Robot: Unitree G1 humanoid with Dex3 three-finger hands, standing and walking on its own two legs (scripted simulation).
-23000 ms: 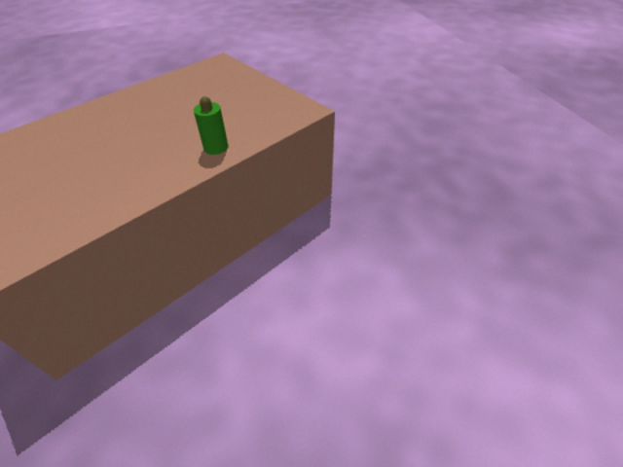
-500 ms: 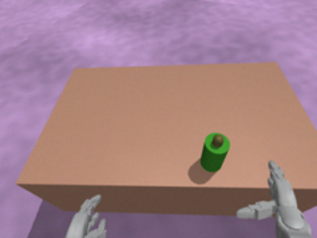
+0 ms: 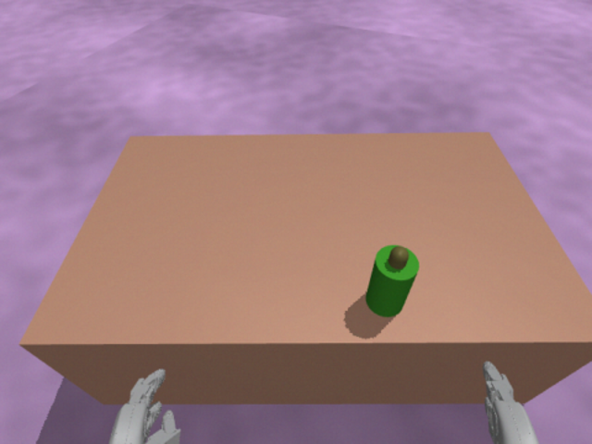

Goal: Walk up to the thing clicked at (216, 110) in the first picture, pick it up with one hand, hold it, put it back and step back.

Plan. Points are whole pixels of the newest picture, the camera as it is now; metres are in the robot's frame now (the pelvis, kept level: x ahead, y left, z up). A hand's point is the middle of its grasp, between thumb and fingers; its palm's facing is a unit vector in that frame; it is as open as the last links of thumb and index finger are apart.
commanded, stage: home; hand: right
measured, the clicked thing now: (392, 277) +0.50 -0.16 -0.19
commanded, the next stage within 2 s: stand in 1.70 s
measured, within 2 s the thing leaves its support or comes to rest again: neither
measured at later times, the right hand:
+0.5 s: hand out of the picture +0.10 -0.26 -0.10, palm faces -0.01 +0.91 -0.41, open 17.4 cm
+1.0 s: hand out of the picture +0.08 -0.24 -0.09, palm faces +0.02 +0.92 -0.39, open 17.4 cm
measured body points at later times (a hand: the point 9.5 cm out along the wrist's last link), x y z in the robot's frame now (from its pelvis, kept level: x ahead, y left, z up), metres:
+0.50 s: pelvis +0.02 +0.00 +0.03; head +0.03 +0.02 +0.48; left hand +0.11 +0.28 -0.11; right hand +0.10 -0.30 -0.07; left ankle +0.05 +0.11 -0.70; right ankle -0.01 -0.13 -0.70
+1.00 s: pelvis +0.01 +0.02 +0.05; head +0.00 +0.04 +0.50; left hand +0.08 +0.30 -0.10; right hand +0.08 -0.28 -0.07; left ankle +0.05 +0.11 -0.70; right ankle -0.01 -0.13 -0.70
